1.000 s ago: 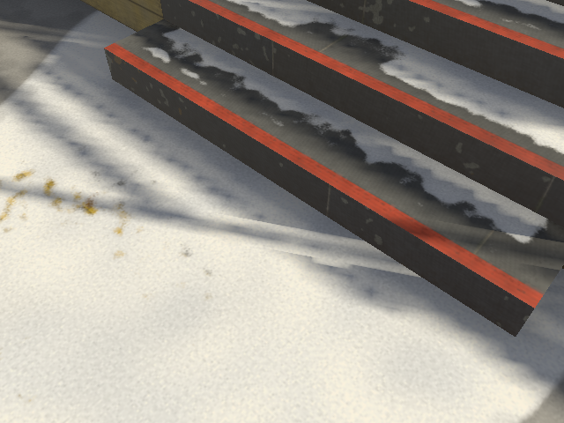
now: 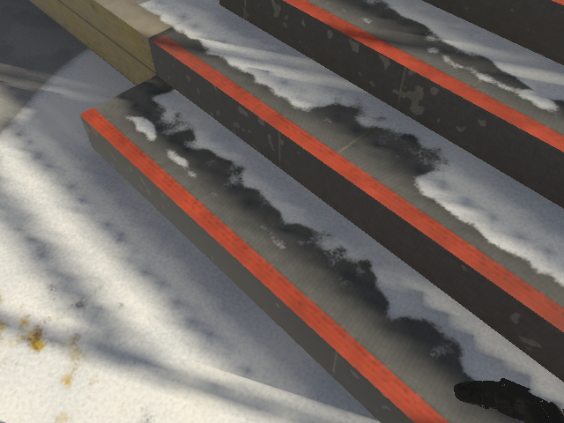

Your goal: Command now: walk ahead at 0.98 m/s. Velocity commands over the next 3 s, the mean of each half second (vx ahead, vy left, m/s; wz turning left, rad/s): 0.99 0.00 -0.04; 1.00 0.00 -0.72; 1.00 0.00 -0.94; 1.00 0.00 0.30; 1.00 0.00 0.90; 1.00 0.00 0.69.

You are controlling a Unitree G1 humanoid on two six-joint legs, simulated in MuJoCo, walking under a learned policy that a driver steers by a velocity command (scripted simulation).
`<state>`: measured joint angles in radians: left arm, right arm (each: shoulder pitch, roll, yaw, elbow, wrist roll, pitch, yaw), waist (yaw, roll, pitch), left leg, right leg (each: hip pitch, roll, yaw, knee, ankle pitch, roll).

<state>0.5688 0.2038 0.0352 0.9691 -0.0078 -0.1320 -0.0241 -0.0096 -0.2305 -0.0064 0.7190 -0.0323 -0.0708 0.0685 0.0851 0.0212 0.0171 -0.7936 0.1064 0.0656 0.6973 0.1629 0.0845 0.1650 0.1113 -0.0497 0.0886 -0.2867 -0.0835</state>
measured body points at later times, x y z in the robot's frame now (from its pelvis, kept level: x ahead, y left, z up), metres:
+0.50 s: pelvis +0.47 +0.01 -0.01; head +0.49 +0.00 +0.44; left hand +0.74 +0.18 -0.06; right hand +0.31 -0.23 -0.14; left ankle +0.30 +0.08 -0.73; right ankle +0.51 -0.10 -0.42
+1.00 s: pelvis +0.95 -0.09 +0.17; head +1.00 -0.11 +0.62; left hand +0.96 +0.19 +0.05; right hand +1.21 -0.31 +0.19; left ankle +1.15 -0.03 -0.45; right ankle +0.75 -0.08 -0.55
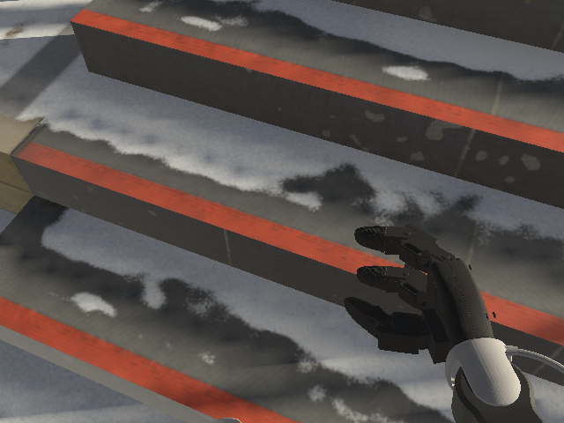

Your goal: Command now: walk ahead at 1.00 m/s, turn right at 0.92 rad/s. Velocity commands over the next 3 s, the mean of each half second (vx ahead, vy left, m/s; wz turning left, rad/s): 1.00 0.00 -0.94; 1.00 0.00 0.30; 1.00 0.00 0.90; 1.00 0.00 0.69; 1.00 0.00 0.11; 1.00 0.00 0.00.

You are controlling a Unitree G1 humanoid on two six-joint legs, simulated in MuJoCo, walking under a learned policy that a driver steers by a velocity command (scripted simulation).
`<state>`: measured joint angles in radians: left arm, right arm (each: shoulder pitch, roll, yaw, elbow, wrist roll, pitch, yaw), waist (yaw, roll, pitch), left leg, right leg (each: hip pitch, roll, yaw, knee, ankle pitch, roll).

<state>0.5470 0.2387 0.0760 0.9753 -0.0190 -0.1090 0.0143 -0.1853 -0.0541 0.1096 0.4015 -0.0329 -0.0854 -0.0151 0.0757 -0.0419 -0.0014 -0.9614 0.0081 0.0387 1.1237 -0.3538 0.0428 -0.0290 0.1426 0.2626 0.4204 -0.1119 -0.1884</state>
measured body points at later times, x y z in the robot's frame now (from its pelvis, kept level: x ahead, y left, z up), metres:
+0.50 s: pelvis +0.42 -0.06 +0.18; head +0.43 -0.05 +0.63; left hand +0.68 +0.07 +0.08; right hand +0.38 -0.32 +0.08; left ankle +0.34 +0.14 -0.29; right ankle +0.42 -0.09 -0.49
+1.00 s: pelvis +0.84 -0.18 +0.39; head +0.86 -0.20 +0.84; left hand +1.18 -0.18 +0.45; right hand +0.67 -0.38 +0.25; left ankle +0.70 -0.10 -0.34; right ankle +0.94 -0.33 -0.12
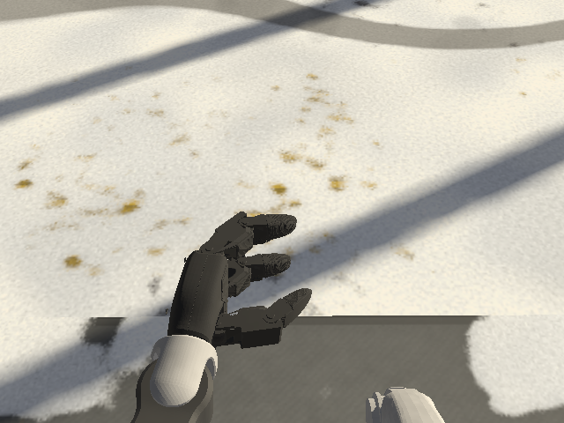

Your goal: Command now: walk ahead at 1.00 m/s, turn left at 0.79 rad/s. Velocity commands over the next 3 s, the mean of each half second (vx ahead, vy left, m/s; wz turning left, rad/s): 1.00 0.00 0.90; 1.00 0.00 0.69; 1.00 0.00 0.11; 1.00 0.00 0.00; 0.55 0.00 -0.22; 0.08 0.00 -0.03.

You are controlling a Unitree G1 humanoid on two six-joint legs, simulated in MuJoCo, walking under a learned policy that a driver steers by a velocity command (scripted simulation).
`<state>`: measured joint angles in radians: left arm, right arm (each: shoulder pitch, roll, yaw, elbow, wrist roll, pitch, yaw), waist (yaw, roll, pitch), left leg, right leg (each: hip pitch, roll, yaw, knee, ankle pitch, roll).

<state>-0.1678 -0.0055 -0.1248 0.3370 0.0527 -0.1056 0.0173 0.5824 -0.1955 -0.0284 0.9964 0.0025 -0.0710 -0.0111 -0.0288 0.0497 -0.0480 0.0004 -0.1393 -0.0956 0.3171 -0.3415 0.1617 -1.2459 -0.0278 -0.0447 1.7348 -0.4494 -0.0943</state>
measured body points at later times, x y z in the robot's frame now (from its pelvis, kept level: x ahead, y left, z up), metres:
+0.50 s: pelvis +0.47 +0.08 +0.19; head +0.49 +0.07 +0.64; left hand +0.40 +0.34 +0.08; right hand +0.74 -0.06 +0.09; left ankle +0.51 +0.13 -0.45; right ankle +0.32 -0.14 -0.29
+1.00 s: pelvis +0.91 +0.24 +0.28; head +0.92 +0.24 +0.73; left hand +0.71 +0.45 +0.17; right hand +1.22 +0.19 +0.20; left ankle +0.81 +0.31 -0.35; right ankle +0.95 +0.13 -0.45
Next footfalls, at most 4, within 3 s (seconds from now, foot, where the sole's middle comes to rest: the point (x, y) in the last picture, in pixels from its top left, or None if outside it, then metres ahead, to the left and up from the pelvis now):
0.08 right None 0.18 -0.14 -0.63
0.42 left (224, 346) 0.55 0.14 -0.49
0.80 right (226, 185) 0.98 0.16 -0.49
1.24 left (63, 149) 1.14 0.60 -0.49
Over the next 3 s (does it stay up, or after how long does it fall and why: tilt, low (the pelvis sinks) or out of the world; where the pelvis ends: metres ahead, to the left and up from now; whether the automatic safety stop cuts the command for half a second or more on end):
stays up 1.90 1.25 0.29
